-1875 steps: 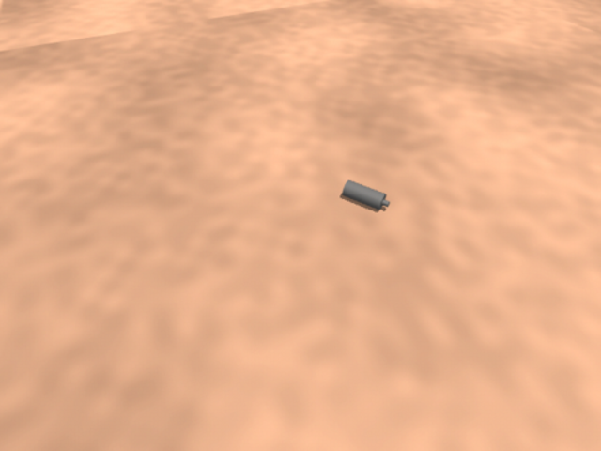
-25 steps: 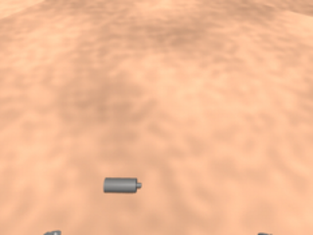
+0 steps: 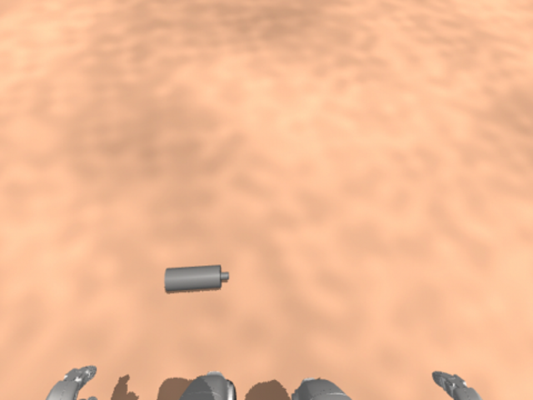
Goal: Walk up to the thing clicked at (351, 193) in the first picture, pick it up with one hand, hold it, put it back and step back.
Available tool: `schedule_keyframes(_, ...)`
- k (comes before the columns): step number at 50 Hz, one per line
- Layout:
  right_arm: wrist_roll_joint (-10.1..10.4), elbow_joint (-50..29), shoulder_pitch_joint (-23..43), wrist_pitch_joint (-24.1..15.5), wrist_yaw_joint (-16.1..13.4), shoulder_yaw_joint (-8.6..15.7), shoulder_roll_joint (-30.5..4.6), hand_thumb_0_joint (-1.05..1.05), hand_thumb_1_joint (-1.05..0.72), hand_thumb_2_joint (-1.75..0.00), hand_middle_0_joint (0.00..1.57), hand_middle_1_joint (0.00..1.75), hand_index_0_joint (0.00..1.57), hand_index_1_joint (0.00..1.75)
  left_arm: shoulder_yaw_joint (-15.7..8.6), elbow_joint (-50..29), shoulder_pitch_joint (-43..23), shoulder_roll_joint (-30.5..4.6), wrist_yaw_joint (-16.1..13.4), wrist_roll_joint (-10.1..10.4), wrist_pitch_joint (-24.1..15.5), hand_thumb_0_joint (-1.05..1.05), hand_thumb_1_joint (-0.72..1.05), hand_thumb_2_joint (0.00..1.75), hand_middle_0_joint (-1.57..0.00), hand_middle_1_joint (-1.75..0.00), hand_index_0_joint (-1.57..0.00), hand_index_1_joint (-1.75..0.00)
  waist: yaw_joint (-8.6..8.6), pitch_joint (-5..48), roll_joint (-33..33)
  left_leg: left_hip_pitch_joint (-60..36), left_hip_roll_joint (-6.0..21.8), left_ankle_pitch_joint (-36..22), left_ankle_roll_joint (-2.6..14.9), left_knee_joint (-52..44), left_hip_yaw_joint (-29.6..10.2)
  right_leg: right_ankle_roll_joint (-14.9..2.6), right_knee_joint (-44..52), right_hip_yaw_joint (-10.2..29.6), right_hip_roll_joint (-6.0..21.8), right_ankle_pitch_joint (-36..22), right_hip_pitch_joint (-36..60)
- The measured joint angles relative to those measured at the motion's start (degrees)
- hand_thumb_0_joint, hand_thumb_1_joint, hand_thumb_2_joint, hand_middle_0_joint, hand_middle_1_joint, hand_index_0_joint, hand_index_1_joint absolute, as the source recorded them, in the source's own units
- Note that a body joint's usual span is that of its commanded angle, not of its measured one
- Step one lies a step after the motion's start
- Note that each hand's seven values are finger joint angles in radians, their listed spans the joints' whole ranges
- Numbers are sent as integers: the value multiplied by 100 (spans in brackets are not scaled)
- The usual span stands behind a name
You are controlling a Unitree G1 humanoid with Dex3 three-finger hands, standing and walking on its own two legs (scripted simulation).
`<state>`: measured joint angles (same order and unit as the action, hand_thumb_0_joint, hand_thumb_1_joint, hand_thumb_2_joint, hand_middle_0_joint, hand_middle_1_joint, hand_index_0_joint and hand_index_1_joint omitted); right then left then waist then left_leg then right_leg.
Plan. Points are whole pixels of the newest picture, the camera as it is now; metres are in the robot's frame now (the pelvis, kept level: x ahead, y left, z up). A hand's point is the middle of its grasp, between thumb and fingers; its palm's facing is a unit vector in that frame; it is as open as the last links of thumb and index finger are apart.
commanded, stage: step back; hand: left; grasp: from above
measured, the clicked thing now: (198, 277) +0.53 +0.23 -0.72
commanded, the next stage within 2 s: none
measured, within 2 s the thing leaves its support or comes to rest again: neither
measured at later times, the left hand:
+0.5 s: hand out of the picture -0.01 +0.27 -0.15, palm faces +0.06 -0.93 -0.37, open 7.3 cm
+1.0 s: hand out of the picture -0.20 +0.23 -0.13, palm faces +0.03 -0.90 -0.43, open 7.4 cm
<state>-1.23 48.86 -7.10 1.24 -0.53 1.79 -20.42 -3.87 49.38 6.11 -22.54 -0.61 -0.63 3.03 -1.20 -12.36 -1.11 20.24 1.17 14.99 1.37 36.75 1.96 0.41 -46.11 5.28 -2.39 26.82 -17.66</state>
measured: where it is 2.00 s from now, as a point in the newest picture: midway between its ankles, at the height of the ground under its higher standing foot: outside the picture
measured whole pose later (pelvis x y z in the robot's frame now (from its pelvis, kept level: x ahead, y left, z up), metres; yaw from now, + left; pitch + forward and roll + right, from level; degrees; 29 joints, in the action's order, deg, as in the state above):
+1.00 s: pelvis -0.29 -0.05 +0.00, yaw +3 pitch -2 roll +1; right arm -0.1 49.4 -11.0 3.2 -1.0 2.8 -23.8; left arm -3.8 46.7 10.2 -20.3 -0.7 -2.3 2.6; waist 0.7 -9.0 1.6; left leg 24.1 -5.8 28.6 -1.4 61.4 -6.5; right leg -0.7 -36.7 1.1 1.1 16.0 -18.4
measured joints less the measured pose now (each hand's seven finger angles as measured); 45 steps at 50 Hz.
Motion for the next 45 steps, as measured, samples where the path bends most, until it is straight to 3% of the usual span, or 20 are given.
schedule_keyframes(3,61,55,57,94,16,5,-124,1,-90,-89,20,30,20,30,-29,51,108,112,11,-80,-97,0,91,90,-21,-30,-21,-30,1,51,267,255,167,90,-82,427,-115,-96,896,-238,-69,-616,351)
schedule_keyframes(6,104,174,70,205,-29,51,-141,1,-90,-89,20,30,20,30,25,10,238,182,64,-78,-100,0,91,90,-21,-30,-21,-30,48,129,245,572,-338,1279,-109,1685,-652,-164,802,-222,30,-663,232)
schedule_keyframes(8,151,200,-1,198,-31,61,-203,1,-90,-89,20,30,20,30,46,-26,275,255,47,-58,-81,0,90,90,-21,-30,-21,-30,92,191,246,683,-648,1361,-146,2515,-885,-154,970,-198,121,-827,218)
schedule_keyframes(11,175,216,-159,138,-48,50,-296,1,-90,-89,20,30,20,30,48,-149,241,294,20,-71,-52,0,90,90,-21,-30,-21,-30,117,276,256,583,-800,1347,-251,2930,-944,-141,1146,-242,217,-1040,107)
schedule_keyframes(16,127,268,-298,150,-58,37,-334,1,-90,-89,20,30,20,30,43,-474,82,213,-40,-85,-93,0,90,90,-21,-30,-21,-30,119,241,200,-123,-534,1487,-279,1577,-675,-73,1102,-429,324,-1235,-172)
schedule_keyframes(18,81,265,-325,98,-36,51,-302,1,-90,-89,20,30,20,30,53,-561,13,122,-36,-46,-68,0,90,90,-21,-30,-21,-30,80,209,124,-530,-369,1020,-208,445,-500,-17,908,-517,384,-1228,-335)
schedule_keyframes(20,-4,291,-279,45,-14,89,-182,1,-90,-89,20,30,20,30,39,-568,-79,-4,-26,-4,-9,0,90,90,-21,-30,-21,-30,110,90,-139,-713,-462,559,-55,-38,-345,-21,620,-405,513,-1201,-494)
schedule_keyframes(21,-36,277,-261,45,27,73,-132,1,-90,-89,20,30,20,30,18,-523,-89,-30,-39,13,27,0,90,90,-21,-30,-21,-30,133,63,-213,-679,-476,544,-1,9,-298,-63,370,-212,420,-714,-579)
schedule_keyframes(23,-61,232,-248,17,82,36,-78,1,-90,-89,20,30,20,30,-11,-382,-72,-28,-82,2,99,0,90,90,-21,-30,-21,-30,49,86,-139,-590,-349,469,49,29,-379,-108,-617,121,-25,168,-793)
schedule_keyframes(25,-66,208,-234,4,66,-7,-2,1,-90,-89,20,30,20,30,-34,-289,-9,-58,-93,44,120,0,91,90,-21,-30,-21,-30,41,153,-139,-569,-246,278,37,-167,-395,-148,-1569,332,-347,324,-961)
schedule_keyframes(28,-59,119,-178,-1,29,-19,38,1,-90,-89,20,30,20,30,-69,-262,134,-71,-68,52,80,0,91,90,-21,-30,-21,-30,98,209,-121,-480,-128,29,27,-366,-364,-68,-2213,370,-473,254,-934)
schedule_keyframes(33,-39,-139,6,-33,6,0,19,1,-90,-89,20,30,20,30,-92,-222,351,-87,-29,8,61,0,91,90,-21,-30,-21,-30,161,161,-71,-195,21,-223,-7,-341,-256,122,-1523,259,-261,323,-390)
schedule_keyframes(36,-43,-276,110,-9,28,6,-48,1,-90,-89,20,30,20,30,-85,-152,411,-73,-2,-1,38,0,91,90,-20,-30,-21,-30,191,138,-4,60,114,-326,-94,-182,-185,82,-482,19,-42,170,30)
schedule_keyframes(38,-22,-318,173,53,44,10,-120,1,-90,-89,20,30,20,30,-81,-108,477,-50,28,-17,-24,0,91,90,-20,-30,-21,-30,229,175,69,289,187,-351,-183,23,-144,-16,554,-147,68,-336,405)
schedule_keyframes(40,26,-273,254,126,33,58,-234,1,-90,-89,20,30,20,30,-84,-21,507,81,46,-85,-81,0,91,90,-20,-30,-21,-30,181,146,358,524,270,-137,-208,345,-376,-58,853,-305,-68,-457,489)
schedule_keyframes(42,56,-162,203,210,-25,113,-230,1,-90,-89,20,30,20,30,-27,-30,598,144,93,-118,-74,0,91,90,-21,-30,-21,-30,213,217,340,784,-151,895,-198,1201,-741,-121,688,-290,15,-507,313)
schedule_keyframes(45,122,-56,-7,219,-35,126,-286,1,-90,-89,20,30,20,30,18,-47,647,242,68,-119,-46,0,90,90,-21,-30,-21,-30,260,318,290,971,-691,1120,-211,2571,-997,-129,839,-241,192,-762,206)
